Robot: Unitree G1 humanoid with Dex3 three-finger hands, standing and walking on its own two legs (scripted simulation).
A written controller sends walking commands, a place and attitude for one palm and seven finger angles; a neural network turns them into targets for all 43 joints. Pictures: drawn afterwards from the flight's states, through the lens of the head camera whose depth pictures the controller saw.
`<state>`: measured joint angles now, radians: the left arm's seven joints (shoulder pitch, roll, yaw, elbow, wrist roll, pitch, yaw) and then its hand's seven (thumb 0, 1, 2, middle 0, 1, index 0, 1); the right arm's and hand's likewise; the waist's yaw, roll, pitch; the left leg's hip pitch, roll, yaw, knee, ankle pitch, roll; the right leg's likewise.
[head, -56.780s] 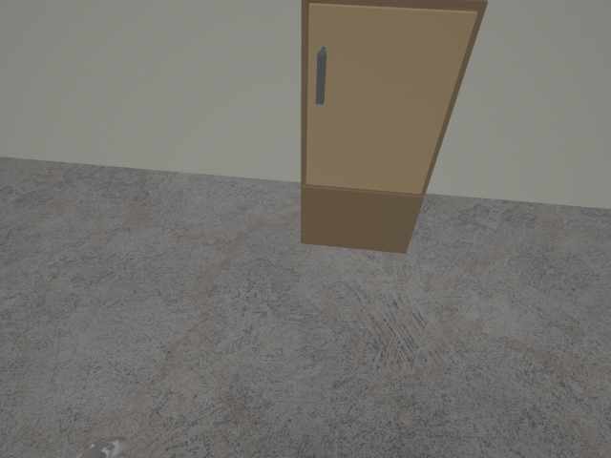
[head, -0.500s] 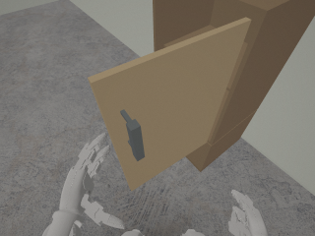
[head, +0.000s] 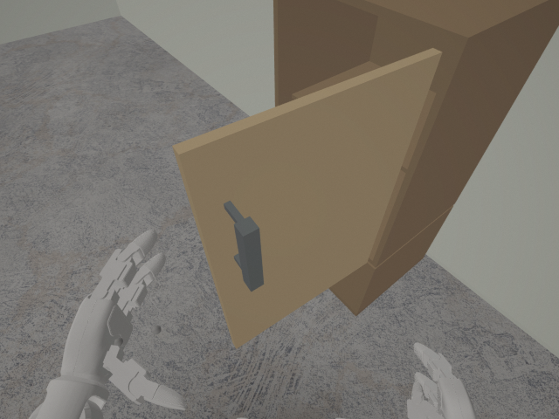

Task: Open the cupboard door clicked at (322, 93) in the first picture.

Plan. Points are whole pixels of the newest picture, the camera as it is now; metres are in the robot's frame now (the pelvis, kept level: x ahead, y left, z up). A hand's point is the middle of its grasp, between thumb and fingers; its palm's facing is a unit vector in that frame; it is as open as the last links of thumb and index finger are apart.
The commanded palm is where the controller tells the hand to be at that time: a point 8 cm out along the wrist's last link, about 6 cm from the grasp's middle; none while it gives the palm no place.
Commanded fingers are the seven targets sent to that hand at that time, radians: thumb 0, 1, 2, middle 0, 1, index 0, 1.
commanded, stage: draw the hand back to the body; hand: left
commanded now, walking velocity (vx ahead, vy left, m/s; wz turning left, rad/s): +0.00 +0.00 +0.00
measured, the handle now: (242, 247) +0.34 +0.07 +0.08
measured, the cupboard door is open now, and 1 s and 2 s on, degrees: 86 86 86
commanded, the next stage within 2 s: step back with the hand held close in 1.34 s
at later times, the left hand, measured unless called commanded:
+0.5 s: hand (73, 319) +0.20 +0.23 +0.14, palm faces +0.25 -0.92 -0.31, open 14.6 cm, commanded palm +0.16 +0.28 +0.17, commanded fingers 0.00 0.13 0.57 -0.17 -0.30 -0.17 -0.30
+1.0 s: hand out of the picture +0.21 +0.27 +0.22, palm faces +0.45 -0.79 -0.41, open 8.7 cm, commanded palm +0.16 +0.31 +0.23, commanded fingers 0.00 0.90 0.90 -0.20 -0.30 -0.20 -0.30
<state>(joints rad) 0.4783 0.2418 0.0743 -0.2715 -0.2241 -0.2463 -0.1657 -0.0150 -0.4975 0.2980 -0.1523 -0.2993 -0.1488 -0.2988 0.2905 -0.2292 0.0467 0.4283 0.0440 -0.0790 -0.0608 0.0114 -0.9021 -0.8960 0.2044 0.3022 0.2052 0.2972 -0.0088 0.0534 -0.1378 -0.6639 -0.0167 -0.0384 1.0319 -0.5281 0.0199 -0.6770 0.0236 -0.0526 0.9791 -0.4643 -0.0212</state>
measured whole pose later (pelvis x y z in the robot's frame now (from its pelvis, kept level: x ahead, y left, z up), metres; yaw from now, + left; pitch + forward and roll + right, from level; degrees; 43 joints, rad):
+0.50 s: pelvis +0.01 +0.02 +0.04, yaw +0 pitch +2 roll -2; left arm 0.55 0.30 0.13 -0.42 -0.06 -0.04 0.10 -0.01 -0.19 0.43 -0.16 -0.30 -0.16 -0.30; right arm 0.28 -0.22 0.06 0.48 0.03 -0.10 -0.11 0.01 -0.90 -0.90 0.20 0.30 0.21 0.30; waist 0.04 0.05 -0.08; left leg -0.39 -0.03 -0.02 0.78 -0.43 0.05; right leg -0.39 0.01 -0.02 0.71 -0.36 0.01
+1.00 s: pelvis +0.02 +0.01 +0.06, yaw -1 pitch -3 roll -1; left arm 0.47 0.36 0.34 -0.41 -0.05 -0.08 0.13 0.01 0.66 0.80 -0.20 -0.30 -0.20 -0.30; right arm 0.21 -0.23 0.04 0.62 0.01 -0.12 -0.09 0.01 -0.90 -0.90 0.21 0.30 0.21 0.30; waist 0.06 0.06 -0.01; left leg -0.13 -0.03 -0.01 0.49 -0.31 0.03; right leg -0.15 0.02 -0.01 0.45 -0.25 0.00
